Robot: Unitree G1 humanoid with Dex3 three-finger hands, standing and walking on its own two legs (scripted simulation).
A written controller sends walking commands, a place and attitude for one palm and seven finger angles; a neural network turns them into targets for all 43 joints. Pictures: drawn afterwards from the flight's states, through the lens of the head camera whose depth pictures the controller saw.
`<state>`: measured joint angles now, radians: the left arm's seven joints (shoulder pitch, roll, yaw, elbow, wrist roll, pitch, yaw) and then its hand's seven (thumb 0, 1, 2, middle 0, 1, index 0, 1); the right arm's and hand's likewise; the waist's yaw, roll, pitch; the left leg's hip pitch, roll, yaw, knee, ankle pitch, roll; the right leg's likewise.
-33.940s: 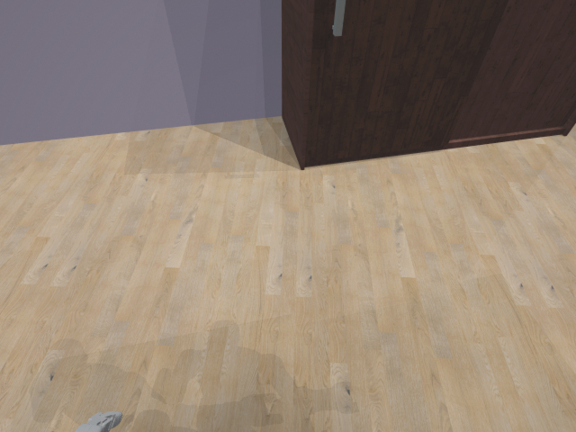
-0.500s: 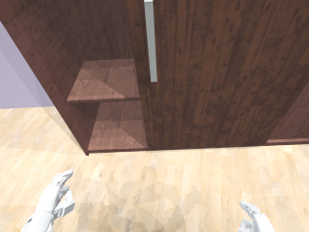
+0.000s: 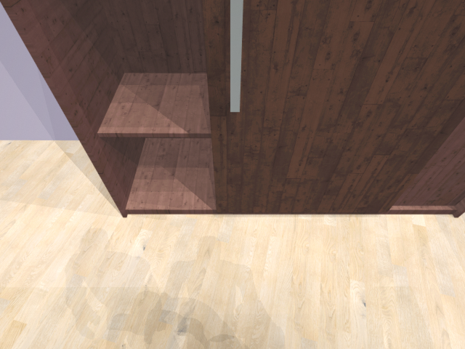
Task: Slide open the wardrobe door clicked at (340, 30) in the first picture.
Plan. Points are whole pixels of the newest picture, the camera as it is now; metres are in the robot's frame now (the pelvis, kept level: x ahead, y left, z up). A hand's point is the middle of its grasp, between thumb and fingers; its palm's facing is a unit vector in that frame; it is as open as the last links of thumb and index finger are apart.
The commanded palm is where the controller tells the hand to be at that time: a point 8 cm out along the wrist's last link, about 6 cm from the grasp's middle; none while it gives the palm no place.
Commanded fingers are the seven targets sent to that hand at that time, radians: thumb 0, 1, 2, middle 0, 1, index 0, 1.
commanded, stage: let the arm hang, fingers relaxed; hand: left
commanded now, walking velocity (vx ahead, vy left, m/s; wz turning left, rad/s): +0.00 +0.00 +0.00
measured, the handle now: (235, 53) +0.78 +0.03 +0.11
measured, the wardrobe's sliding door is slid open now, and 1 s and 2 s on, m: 0.45 0.45 0.45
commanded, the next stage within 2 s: look to check the result in 0.44 s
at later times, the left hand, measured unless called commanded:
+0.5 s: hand out of the picture +0.07 +0.18 -0.17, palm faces -0.01 -0.98 -0.19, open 7.3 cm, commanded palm none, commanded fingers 0.00 0.90 0.90 -0.20 -0.30 -0.20 -0.30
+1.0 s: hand out of the picture +0.09 +0.18 -0.17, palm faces -0.01 -0.98 -0.21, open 7.3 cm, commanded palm none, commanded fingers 0.00 0.90 0.90 -0.20 -0.30 -0.20 -0.30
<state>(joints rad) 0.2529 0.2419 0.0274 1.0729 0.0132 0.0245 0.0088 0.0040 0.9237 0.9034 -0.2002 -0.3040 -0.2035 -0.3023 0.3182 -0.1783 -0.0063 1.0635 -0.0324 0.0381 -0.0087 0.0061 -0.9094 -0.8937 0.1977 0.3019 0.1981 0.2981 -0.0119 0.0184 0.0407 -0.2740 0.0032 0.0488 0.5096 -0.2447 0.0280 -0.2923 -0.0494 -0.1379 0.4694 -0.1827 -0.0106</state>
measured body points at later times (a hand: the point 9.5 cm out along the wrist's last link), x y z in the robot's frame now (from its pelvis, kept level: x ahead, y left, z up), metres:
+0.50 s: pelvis +0.03 +0.00 +0.01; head +0.05 +0.00 +0.45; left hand +0.07 +0.23 -0.15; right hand +0.06 -0.23 -0.15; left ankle +0.02 +0.10 -0.74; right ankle +0.04 -0.12 -0.74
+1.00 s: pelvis +0.05 +0.00 +0.01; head +0.07 +0.00 +0.46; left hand +0.09 +0.23 -0.15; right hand +0.07 -0.24 -0.15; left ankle +0.02 +0.10 -0.74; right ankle +0.04 -0.12 -0.74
